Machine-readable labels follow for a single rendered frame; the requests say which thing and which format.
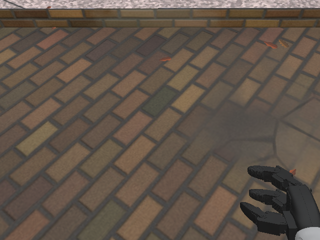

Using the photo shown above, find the right robot hand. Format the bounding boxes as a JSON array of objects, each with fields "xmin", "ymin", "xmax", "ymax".
[{"xmin": 240, "ymin": 165, "xmax": 320, "ymax": 240}]

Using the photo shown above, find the robot right forearm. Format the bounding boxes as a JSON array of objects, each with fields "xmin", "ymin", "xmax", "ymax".
[{"xmin": 295, "ymin": 227, "xmax": 320, "ymax": 240}]

